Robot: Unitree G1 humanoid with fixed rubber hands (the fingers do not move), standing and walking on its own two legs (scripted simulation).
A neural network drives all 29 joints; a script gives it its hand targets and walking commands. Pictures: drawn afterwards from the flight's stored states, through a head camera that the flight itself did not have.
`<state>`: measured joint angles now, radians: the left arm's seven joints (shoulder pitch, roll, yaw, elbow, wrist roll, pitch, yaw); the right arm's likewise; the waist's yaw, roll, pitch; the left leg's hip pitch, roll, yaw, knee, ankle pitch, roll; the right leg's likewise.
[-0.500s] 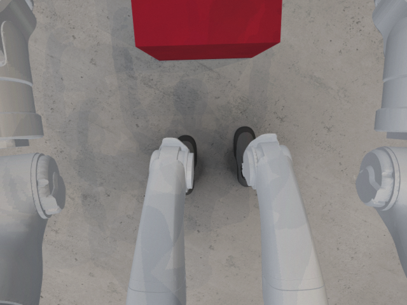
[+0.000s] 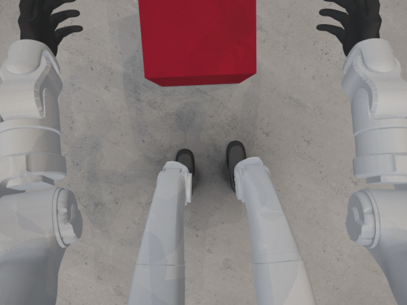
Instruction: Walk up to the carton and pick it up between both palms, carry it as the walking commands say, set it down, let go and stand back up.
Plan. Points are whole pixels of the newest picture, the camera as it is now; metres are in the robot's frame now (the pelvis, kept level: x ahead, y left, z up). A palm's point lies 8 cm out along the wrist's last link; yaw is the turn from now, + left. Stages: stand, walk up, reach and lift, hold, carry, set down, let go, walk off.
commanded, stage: let go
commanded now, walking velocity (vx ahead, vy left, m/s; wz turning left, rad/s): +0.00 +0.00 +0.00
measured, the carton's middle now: (198, 34) +0.60 +0.02 -0.53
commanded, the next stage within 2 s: stand in 1.16 s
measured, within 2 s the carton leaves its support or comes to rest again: neither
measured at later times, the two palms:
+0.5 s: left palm (9, 174) +0.33 +0.23 +0.00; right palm out of the picture +0.31 -0.23 +0.00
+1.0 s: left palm out of the picture +0.27 +0.24 +0.03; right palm out of the picture +0.27 -0.22 +0.03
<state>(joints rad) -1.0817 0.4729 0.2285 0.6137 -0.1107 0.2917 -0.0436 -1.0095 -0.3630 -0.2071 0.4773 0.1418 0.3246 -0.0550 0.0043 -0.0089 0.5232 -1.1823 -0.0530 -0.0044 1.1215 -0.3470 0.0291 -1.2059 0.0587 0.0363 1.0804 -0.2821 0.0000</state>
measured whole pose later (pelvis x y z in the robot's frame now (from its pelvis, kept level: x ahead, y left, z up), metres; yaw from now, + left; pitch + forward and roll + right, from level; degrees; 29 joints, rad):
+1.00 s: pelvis +0.12 +0.00 +0.10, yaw +1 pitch -5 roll -1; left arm 0.22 0.18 0.06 0.44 0.02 0.09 -0.05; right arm 0.25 -0.20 -0.02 0.42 0.00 0.09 0.06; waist -0.01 0.01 0.13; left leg -0.11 -0.04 -0.03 0.53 -0.33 0.04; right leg -0.13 0.04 0.04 0.51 -0.28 -0.01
